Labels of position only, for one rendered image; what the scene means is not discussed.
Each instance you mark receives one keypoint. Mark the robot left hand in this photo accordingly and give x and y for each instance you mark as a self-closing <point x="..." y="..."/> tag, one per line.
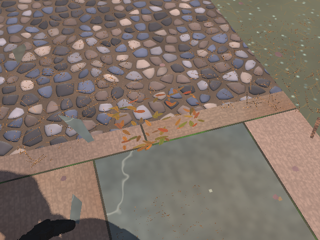
<point x="47" y="229"/>

